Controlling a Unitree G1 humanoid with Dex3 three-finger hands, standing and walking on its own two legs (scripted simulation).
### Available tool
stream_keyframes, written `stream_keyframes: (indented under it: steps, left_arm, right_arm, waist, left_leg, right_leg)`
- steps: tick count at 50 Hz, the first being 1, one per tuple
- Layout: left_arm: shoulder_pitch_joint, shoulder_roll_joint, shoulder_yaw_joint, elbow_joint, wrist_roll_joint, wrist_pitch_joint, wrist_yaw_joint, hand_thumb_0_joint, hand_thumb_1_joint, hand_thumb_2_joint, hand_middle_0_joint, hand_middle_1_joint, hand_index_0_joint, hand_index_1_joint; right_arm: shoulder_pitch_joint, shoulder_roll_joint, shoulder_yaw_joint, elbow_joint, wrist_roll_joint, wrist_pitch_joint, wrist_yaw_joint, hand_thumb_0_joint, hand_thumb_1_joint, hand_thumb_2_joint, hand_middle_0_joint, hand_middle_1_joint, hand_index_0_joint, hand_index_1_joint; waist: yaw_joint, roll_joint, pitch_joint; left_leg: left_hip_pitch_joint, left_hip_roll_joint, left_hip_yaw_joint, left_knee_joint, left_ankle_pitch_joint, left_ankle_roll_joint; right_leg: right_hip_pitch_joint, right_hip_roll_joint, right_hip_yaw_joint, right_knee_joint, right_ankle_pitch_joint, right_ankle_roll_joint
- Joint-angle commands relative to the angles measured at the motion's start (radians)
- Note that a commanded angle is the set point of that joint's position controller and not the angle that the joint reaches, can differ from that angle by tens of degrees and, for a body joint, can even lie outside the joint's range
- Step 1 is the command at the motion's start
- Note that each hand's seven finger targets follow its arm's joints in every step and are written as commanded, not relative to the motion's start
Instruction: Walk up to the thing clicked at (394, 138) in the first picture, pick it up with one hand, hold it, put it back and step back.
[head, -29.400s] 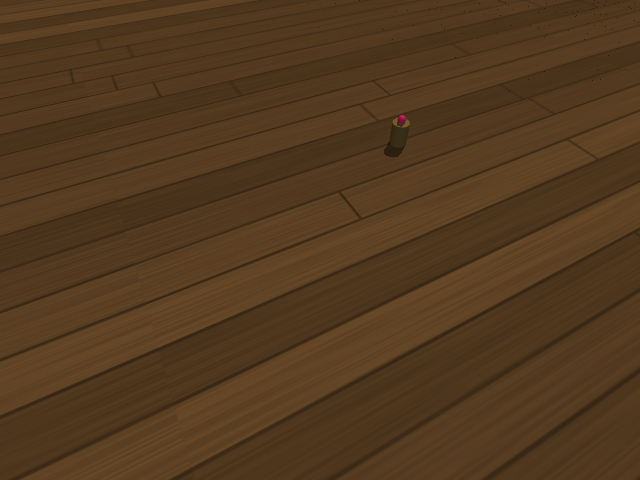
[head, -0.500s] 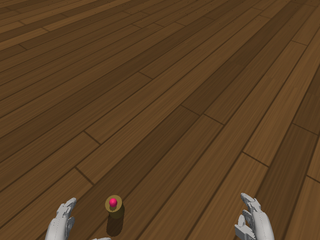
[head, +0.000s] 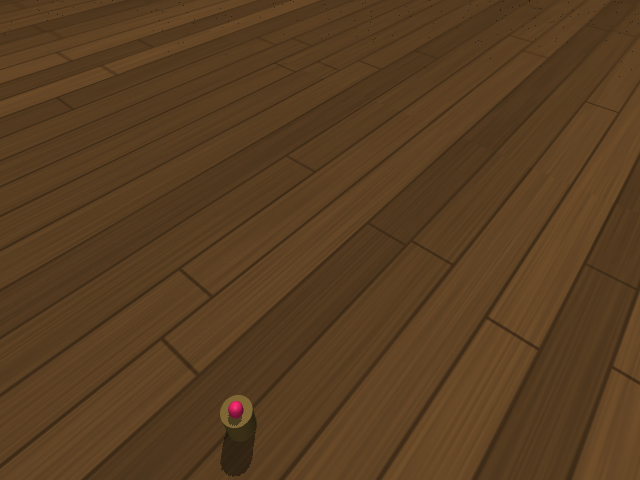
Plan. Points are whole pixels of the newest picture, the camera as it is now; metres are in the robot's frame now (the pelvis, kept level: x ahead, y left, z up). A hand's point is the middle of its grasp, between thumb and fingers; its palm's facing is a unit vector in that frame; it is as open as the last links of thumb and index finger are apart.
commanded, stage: stand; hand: left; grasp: from the side
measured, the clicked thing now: (238, 416) +0.42 +0.21 -0.68
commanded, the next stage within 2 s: step back in 1.76 s
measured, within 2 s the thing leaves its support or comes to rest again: neither
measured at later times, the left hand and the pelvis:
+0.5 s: hand out of the picture +0.03 +0.24 -0.14, palm faces -0.02 -0.94 -0.35, open 7.4 cm; pelvis -0.02 +0.00 +0.01, yaw +0 degrees
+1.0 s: hand out of the picture +0.06 +0.23 -0.14, palm faces -0.03 -0.94 -0.35, open 7.4 cm; pelvis +0.00 -0.01 +0.02, yaw -1 degrees
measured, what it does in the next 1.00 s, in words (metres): stands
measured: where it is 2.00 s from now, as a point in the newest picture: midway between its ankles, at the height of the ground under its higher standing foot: outside the picture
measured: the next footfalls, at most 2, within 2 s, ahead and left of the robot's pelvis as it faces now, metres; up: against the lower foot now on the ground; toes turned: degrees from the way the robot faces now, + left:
none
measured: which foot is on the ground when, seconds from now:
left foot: down 0.00-1.00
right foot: down 0.00-1.00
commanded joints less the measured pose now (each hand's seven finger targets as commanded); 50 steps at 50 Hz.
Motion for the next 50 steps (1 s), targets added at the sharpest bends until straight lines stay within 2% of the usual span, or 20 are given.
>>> stream_keyframes:
  steps: [1,3,4,6,8,9,11,16,21,22,23,24,26,28,32,33,36,39,42,50]
  left_arm:
    - [-0.050,0.165,0.043,-0.015,-0.002,-0.029,0.011,0.000,0.900,0.900,-0.200,-0.300,-0.200,-0.301]
    - [-0.064,0.173,0.040,0.016,-0.003,-0.029,0.011,0.000,0.900,0.900,-0.200,-0.300,-0.200,-0.301]
    - [-0.064,0.175,0.038,0.033,-0.004,-0.026,0.009,0.000,0.900,0.900,-0.200,-0.300,-0.200,-0.301]
    - [-0.069,0.175,0.035,0.059,-0.004,-0.029,0.008,0.000,0.900,0.900,-0.200,-0.300,-0.200,-0.301]
    - [-0.074,0.183,0.033,0.082,-0.004,-0.028,0.007,0.000,0.900,0.900,-0.200,-0.300,-0.200,-0.301]
    - [-0.072,0.185,0.033,0.090,-0.003,-0.030,0.007,0.000,0.900,0.900,-0.200,-0.300,-0.200,-0.301]
    - [-0.079,0.180,0.029,0.109,-0.001,-0.031,0.006,0.000,0.900,0.900,-0.200,-0.300,-0.200,-0.301]
    - [-0.087,0.191,0.026,0.138,0.000,-0.033,0.004,0.000,0.900,0.900,-0.200,-0.300,-0.200,-0.301]
    - [-0.101,0.194,0.024,0.154,-0.002,-0.036,0.006,0.000,0.900,0.900,-0.200,-0.300,-0.200,-0.301]
    - [-0.102,0.198,0.024,0.160,-0.003,-0.033,0.005,0.000,0.900,0.900,-0.200,-0.300,-0.200,-0.301]
    - [-0.099,0.198,0.023,0.162,-0.004,-0.034,0.005,0.000,0.900,0.900,-0.200,-0.300,-0.200,-0.301]
    - [-0.105,0.201,0.024,0.165,-0.005,-0.033,0.004,0.000,0.900,0.900,-0.200,-0.300,-0.200,-0.301]
    - [-0.105,0.205,0.024,0.171,-0.005,-0.033,0.003,0.000,0.900,0.900,-0.200,-0.300,-0.200,-0.301]
    - [-0.111,0.209,0.026,0.173,-0.005,-0.029,0.002,0.000,0.900,0.900,-0.200,-0.300,-0.200,-0.301]
    - [-0.102,0.205,0.025,0.180,-0.005,-0.033,-0.002,0.000,0.900,0.900,-0.200,-0.300,-0.200,-0.301]
    - [-0.098,0.208,0.027,0.184,-0.006,-0.033,-0.001,0.000,0.900,0.900,-0.200,-0.300,-0.200,-0.301]
    - [-0.115,0.208,0.026,0.185,-0.008,-0.032,-0.002,0.000,0.900,0.900,-0.200,-0.300,-0.200,-0.301]
    - [-0.121,0.204,0.024,0.184,-0.010,-0.036,-0.003,0.000,0.900,0.900,-0.200,-0.300,-0.200,-0.301]
    - [-0.123,0.206,0.025,0.191,-0.011,-0.033,-0.002,0.000,0.900,0.900,-0.200,-0.300,-0.200,-0.301]
    - [-0.141,0.206,0.030,0.191,-0.014,-0.031,-0.005,0.000,0.900,0.900,-0.200,-0.300,-0.200,-0.301]
  right_arm:
    - [-0.088,-0.191,-0.032,-0.041,0.011,-0.030,-0.015,0.000,-0.900,-0.900,0.200,0.300,0.200,0.300]
    - [-0.080,-0.194,-0.031,-0.018,0.014,-0.027,-0.016,0.000,-0.900,-0.900,0.200,0.300,0.200,0.300]
    - [-0.080,-0.200,-0.030,-0.004,0.016,-0.026,-0.016,0.000,-0.900,-0.900,0.200,0.300,0.200,0.300]
    - [-0.088,-0.199,-0.030,0.014,0.018,-0.025,-0.015,0.000,-0.900,-0.900,0.200,0.300,0.200,0.300]
    - [-0.093,-0.201,-0.030,0.030,0.019,-0.020,-0.013,0.000,-0.900,-0.900,0.200,0.300,0.200,0.300]
    - [-0.101,-0.204,-0.030,0.033,0.018,-0.021,-0.013,0.000,-0.900,-0.900,0.200,0.300,0.200,0.300]
    - [-0.106,-0.200,-0.030,0.047,0.021,-0.020,-0.011,0.000,-0.900,-0.900,0.200,0.300,0.200,0.300]
    - [-0.115,-0.193,-0.026,0.075,0.023,-0.014,-0.005,0.000,-0.900,-0.900,0.200,0.300,0.200,0.300]
    - [-0.117,-0.197,-0.025,0.092,0.026,-0.014,-0.003,0.000,-0.900,-0.900,0.200,0.300,0.200,0.300]
    - [-0.115,-0.199,-0.024,0.098,0.025,-0.013,-0.004,0.000,-0.900,-0.900,0.200,0.300,0.200,0.300]
    - [-0.125,-0.200,-0.025,0.096,0.026,-0.014,-0.002,0.000,-0.900,-0.900,0.200,0.300,0.200,0.300]
    - [-0.113,-0.205,-0.024,0.103,0.027,-0.012,-0.003,0.000,-0.900,-0.900,0.200,0.300,0.200,0.300]
    - [-0.119,-0.200,-0.022,0.107,0.026,-0.012,-0.002,0.000,-0.900,-0.900,0.200,0.300,0.200,0.300]
    - [-0.110,-0.203,-0.022,0.113,0.025,-0.009,-0.002,0.000,-0.900,-0.900,0.200,0.300,0.200,0.300]
    - [-0.118,-0.206,-0.017,0.114,0.027,-0.011,0.000,0.000,-0.900,-0.900,0.200,0.300,0.200,0.300]
    - [-0.125,-0.212,-0.021,0.110,0.027,-0.013,-0.002,0.000,-0.900,-0.900,0.200,0.300,0.200,0.300]
    - [-0.113,-0.208,-0.016,0.120,0.030,-0.014,-0.002,0.000,-0.900,-0.900,0.200,0.300,0.200,0.300]
    - [-0.117,-0.218,-0.016,0.122,0.030,-0.019,-0.003,0.000,-0.900,-0.900,0.200,0.300,0.200,0.300]
    - [-0.118,-0.214,-0.014,0.127,0.031,-0.015,-0.002,0.000,-0.900,-0.900,0.200,0.300,0.200,0.300]
    - [-0.120,-0.213,-0.009,0.132,0.031,-0.021,-0.006,0.000,-0.900,-0.900,0.200,0.300,0.200,0.300]
  waist:
    - [0.009,0.053,-0.028]
    - [0.001,0.031,-0.026]
    - [-0.002,0.028,0.001]
    - [0.001,0.026,-0.005]
    - [-0.002,0.014,0.024]
    - [0.002,0.023,-0.005]
    - [-0.002,0.011,0.010]
    - [-0.005,0.000,0.033]
    - [-0.010,-0.008,0.003]
    - [-0.010,-0.003,0.027]
    - [-0.008,-0.007,0.014]
    - [-0.014,0.011,0.027]
    - [-0.010,-0.002,0.031]
    - [-0.013,0.010,0.044]
    - [-0.006,0.015,0.025]
    - [-0.005,0.008,-0.007]
    - [-0.013,-0.001,0.014]
    - [-0.012,0.000,-0.017]
    - [-0.012,-0.023,0.017]
    - [-0.012,-0.002,-0.019]
  left_leg:
    - [0.051,0.108,-0.156,-0.226,0.119,0.019]
    - [0.068,0.105,-0.145,-0.248,0.107,0.018]
    - [0.058,0.104,-0.151,-0.275,0.056,0.012]
    - [0.062,0.103,-0.145,-0.284,0.061,0.012]
    - [0.047,0.102,-0.149,-0.313,-0.009,0.009]
    - [0.085,0.104,-0.146,-0.309,0.008,0.011]
    - [0.086,0.103,-0.143,-0.310,0.021,0.009]
    - [0.078,0.098,-0.138,-0.327,-0.031,0.004]
    - [0.115,0.100,-0.123,-0.309,0.041,0.006]
    - [0.095,0.099,-0.128,-0.325,-0.006,0.003]
    - [0.117,0.101,-0.125,-0.317,0.026,0.006]
    - [0.087,0.101,-0.128,-0.331,-0.015,0.003]
    - [0.096,0.098,-0.124,-0.324,-0.003,0.002]
    - [0.072,0.102,-0.129,-0.337,-0.056,0.002]
    - [0.061,0.105,-0.131,-0.339,-0.043,0.004]
    - [0.100,0.109,-0.125,-0.325,0.000,0.009]
    - [0.096,0.106,-0.124,-0.331,0.017,0.002]
    - [0.125,0.113,-0.117,-0.319,0.096,0.005]
    - [0.117,0.111,-0.116,-0.322,0.067,0.005]
    - [0.139,0.121,-0.110,-0.333,0.135,-0.002]
  right_leg:
    - [0.029,-0.051,0.064,-0.145,0.109,-0.049]
    - [0.047,-0.059,0.071,-0.175,0.114,-0.047]
    - [0.039,-0.054,0.069,-0.185,0.093,-0.045]
    - [0.067,-0.065,0.076,-0.203,0.103,-0.044]
    - [0.055,-0.061,0.075,-0.224,0.056,-0.041]
    - [0.060,-0.066,0.077,-0.231,0.078,-0.041]
    - [0.055,-0.071,0.080,-0.247,0.062,-0.040]
    - [0.031,-0.068,0.080,-0.283,-0.002,-0.034]
    - [0.048,-0.085,0.098,-0.299,0.033,-0.036]
    - [0.029,-0.077,0.092,-0.302,0.004,-0.032]
    - [0.034,-0.084,0.099,-0.305,0.016,-0.037]
    - [0.035,-0.079,0.097,-0.304,0.002,-0.034]
    - [0.025,-0.082,0.103,-0.311,-0.013,-0.036]
    - [0.019,-0.077,0.104,-0.310,-0.052,-0.038]
    - [0.050,-0.077,0.099,-0.300,-0.010,-0.038]
    - [0.059,-0.085,0.105,-0.301,0.022,-0.043]
    - [0.037,-0.080,0.103,-0.310,0.007,-0.043]
    - [0.069,-0.090,0.105,-0.305,0.094,-0.044]
    - [0.046,-0.083,0.103,-0.318,0.042,-0.041]
    - [0.086,-0.086,0.098,-0.303,0.146,-0.041]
